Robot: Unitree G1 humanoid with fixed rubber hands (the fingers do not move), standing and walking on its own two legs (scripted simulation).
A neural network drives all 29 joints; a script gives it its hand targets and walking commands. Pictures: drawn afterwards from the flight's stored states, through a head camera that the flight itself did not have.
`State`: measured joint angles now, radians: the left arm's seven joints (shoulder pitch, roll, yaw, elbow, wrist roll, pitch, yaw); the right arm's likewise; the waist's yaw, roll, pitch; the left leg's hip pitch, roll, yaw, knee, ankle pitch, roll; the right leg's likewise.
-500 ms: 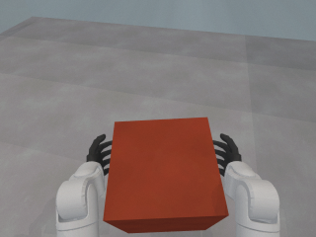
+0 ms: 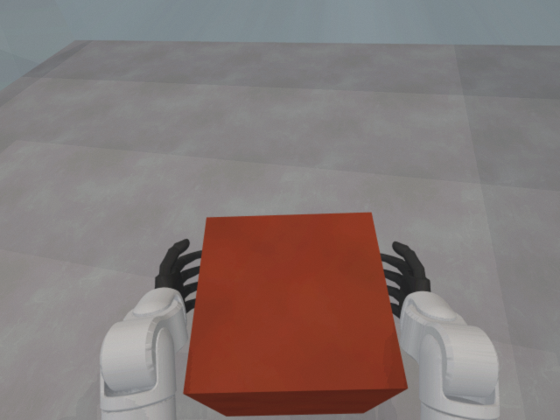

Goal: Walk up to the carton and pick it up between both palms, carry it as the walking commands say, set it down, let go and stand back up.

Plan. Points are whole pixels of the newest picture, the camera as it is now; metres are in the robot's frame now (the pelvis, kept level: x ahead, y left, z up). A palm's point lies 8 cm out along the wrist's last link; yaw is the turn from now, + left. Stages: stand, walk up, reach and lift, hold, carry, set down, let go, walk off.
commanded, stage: carry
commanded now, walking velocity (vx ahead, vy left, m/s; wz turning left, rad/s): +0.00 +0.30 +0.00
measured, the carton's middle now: (291, 324) +0.26 +0.00 +0.01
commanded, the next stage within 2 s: none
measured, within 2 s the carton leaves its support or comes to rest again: neither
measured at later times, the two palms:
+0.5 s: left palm (56, 324) +0.23 +0.28 +0.10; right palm (305, 338) +0.22 -0.02 +0.08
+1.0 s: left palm out of the picture +0.21 +0.44 +0.09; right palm (165, 368) +0.19 +0.14 +0.07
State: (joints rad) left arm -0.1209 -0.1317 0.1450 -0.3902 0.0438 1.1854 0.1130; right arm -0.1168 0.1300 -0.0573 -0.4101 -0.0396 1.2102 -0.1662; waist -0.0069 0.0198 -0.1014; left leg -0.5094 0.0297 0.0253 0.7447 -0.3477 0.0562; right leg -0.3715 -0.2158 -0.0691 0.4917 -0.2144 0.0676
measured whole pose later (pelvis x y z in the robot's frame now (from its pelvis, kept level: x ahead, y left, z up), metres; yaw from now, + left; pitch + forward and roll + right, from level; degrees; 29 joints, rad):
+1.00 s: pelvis -0.05 +0.31 -0.02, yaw -4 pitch +4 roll +3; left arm -0.09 -0.13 0.12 -0.46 0.04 1.19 0.12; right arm -0.08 0.13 -0.05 -0.47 -0.04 1.20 -0.15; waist 0.00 0.01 -0.10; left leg -0.45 -0.04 0.19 0.55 -0.18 0.08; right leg -0.38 -0.05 -0.08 0.69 -0.41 0.06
